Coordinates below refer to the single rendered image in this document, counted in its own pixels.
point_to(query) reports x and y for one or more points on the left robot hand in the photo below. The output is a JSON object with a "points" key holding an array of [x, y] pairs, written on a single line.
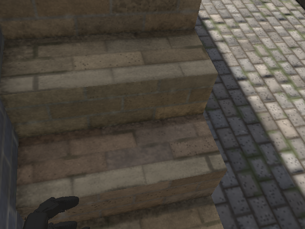
{"points": [[48, 209]]}

